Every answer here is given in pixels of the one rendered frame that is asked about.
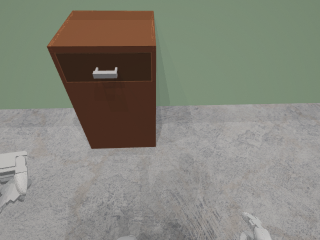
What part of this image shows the drawer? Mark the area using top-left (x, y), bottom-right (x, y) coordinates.
top-left (55, 52), bottom-right (152, 82)

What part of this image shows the cabinet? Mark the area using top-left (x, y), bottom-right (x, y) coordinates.
top-left (47, 10), bottom-right (156, 149)

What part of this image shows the left robot hand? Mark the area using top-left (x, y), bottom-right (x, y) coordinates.
top-left (0, 151), bottom-right (32, 214)

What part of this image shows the handle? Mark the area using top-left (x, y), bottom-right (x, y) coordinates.
top-left (92, 67), bottom-right (118, 79)

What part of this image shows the right robot hand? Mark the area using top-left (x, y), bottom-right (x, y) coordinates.
top-left (240, 211), bottom-right (272, 240)

